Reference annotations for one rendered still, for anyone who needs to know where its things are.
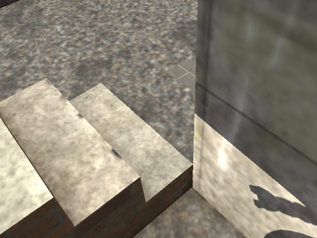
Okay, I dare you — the stairs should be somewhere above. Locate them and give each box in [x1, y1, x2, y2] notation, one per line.
[0, 78, 193, 238]

